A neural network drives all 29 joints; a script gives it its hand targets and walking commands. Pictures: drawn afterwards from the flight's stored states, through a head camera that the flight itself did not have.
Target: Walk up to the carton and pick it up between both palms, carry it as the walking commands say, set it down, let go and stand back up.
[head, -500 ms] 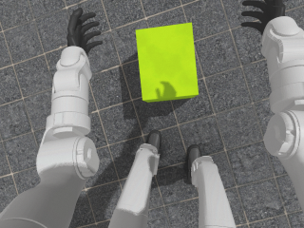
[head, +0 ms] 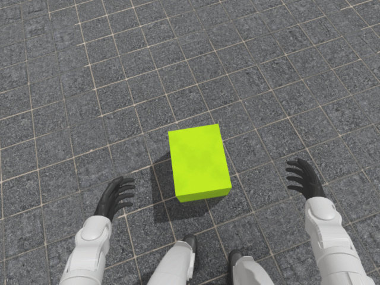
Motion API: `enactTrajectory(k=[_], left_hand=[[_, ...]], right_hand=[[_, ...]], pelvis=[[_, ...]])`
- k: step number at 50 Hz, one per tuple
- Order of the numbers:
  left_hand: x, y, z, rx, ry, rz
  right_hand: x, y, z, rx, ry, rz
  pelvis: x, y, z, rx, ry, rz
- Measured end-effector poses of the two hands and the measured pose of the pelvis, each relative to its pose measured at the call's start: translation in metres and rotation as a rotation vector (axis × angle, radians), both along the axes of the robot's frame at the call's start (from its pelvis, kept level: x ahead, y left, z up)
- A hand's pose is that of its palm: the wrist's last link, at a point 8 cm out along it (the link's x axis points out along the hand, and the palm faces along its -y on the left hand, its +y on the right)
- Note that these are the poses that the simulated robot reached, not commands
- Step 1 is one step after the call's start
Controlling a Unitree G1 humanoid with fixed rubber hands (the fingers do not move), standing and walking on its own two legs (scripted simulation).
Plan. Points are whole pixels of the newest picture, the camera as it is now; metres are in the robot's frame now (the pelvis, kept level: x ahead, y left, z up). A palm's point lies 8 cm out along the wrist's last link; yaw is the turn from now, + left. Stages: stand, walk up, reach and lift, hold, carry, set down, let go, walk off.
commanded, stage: let go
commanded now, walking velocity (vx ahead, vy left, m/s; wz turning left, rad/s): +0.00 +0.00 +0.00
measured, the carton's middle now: (198, 164) +0.51 +0.09 -0.64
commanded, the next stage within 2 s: stand in 0.84 s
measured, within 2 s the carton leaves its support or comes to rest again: neither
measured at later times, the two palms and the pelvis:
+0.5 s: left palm (119, 233) +0.19 +0.20 -0.05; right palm (368, 268) +0.18 -0.25 -0.04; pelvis +0.03 -0.02 +0.02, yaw +1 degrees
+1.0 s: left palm (93, 227) +0.20 +0.26 -0.06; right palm (369, 265) +0.19 -0.27 -0.05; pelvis +0.07 -0.01 +0.02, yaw +0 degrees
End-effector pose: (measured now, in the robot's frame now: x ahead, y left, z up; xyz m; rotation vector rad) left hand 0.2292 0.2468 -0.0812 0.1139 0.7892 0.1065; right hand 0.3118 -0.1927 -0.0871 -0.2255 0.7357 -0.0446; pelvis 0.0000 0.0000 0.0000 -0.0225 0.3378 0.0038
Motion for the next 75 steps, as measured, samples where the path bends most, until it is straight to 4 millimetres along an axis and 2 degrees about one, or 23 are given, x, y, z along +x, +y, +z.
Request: enactTrajectory(k=[4, 9, 14, 20, 24, 29, 37, 43, 47, 53, 58, 67, 75], left_hand=[[-0.026, -0.009, 0.014, 0.006, -0.01, -0.014], [-0.048, -0.024, 0.025, -0.005, -0.017, -0.034], [-0.055, -0.034, 0.036, 0.002, -0.033, -0.037], [-0.052, -0.045, 0.033, -0.01, 0.004, -0.044], [-0.041, -0.049, 0.031, -0.005, 0.016, -0.068], [-0.027, -0.047, 0.031, 0.024, 0.027, -0.08], [-0.012, -0.027, 0.039, 0.101, 0.038, -0.056], [-0.013, -0.015, 0.04, 0.107, 0.035, -0.004], [-0.021, 0.0, 0.031, 0.101, 0.002, 0.036], [-0.043, 0.016, 0.011, 0.108, 0.039, 0.053], [-0.06, 0.022, 0.002, 0.111, 0.091, 0.049], [-0.086, 0.022, -0.01, 0.103, 0.161, 0.047], [-0.112, 0.029, -0.009, 0.119, 0.195, 0.063]], right_hand=[[-0.031, -0.022, 0.02, -0.009, -0.006, -0.009], [-0.066, -0.04, 0.04, -0.007, -0.024, 0.0], [-0.097, -0.052, 0.05, -0.006, -0.017, -0.009], [-0.125, -0.063, 0.046, -0.002, 0.042, -0.04], [-0.128, -0.063, 0.048, 0.003, 0.057, -0.044], [-0.121, -0.058, 0.05, 0.015, 0.059, -0.047], [-0.104, -0.051, 0.045, 0.012, 0.041, -0.048], [-0.102, -0.045, 0.042, 0.019, 0.023, -0.032], [-0.112, -0.059, 0.032, -0.04, 0.082, -0.054], [-0.133, -0.09, 0.035, -0.121, 0.12, -0.127], [-0.145, -0.103, 0.038, -0.161, 0.137, -0.175], [-0.173, -0.09, 0.028, -0.145, 0.207, -0.192], [-0.202, -0.077, 0.012, -0.108, 0.263, -0.186]], pelvis=[[-0.003, -0.006, 0.006, 0.006, -0.117, 0.01], [0.001, -0.015, 0.012, 0.018, -0.249, 0.008], [0.011, -0.022, 0.018, 0.032, -0.355, 0.011], [0.019, -0.025, 0.02, 0.045, -0.442, 0.016], [0.026, -0.024, 0.021, 0.047, -0.465, 0.011], [0.039, -0.02, 0.023, 0.04, -0.453, 0.003], [0.055, -0.012, 0.022, 0.031, -0.423, -0.001], [0.059, -0.009, 0.021, 0.028, -0.402, -0.004], [0.061, -0.01, 0.019, 0.023, -0.384, 0.004], [0.066, -0.01, 0.019, 0.018, -0.379, 0.001], [0.063, -0.007, 0.02, 0.012, -0.374, 0.005], [0.051, -0.002, 0.022, 0.012, -0.384, 0.009], [0.037, 0.003, 0.023, 0.012, -0.404, 0.018]])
